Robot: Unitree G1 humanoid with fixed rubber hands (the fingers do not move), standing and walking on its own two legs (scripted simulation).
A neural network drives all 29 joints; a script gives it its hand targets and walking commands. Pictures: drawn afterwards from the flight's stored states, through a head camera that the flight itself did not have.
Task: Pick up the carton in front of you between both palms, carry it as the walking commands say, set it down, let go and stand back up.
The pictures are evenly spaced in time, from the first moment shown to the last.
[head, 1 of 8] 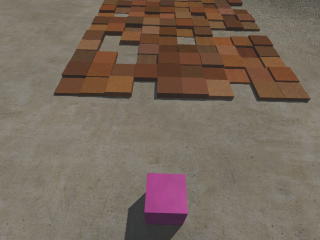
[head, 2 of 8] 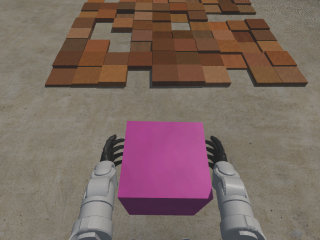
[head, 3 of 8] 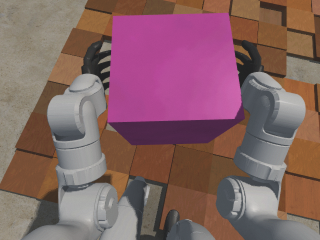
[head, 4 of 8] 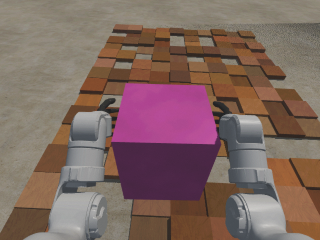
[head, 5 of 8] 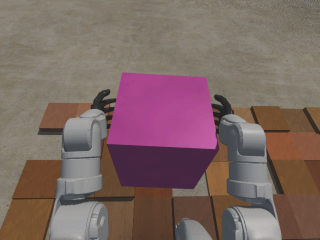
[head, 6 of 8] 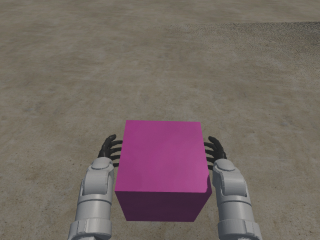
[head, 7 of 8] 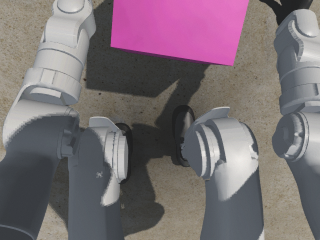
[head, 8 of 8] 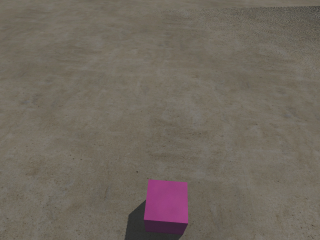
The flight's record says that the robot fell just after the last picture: no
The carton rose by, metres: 0.79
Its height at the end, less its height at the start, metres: +0.00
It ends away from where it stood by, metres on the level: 6.10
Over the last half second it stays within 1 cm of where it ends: yes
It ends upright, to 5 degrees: yes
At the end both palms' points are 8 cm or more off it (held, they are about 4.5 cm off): yes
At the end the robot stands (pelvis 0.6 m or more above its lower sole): yes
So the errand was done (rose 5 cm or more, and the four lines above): yes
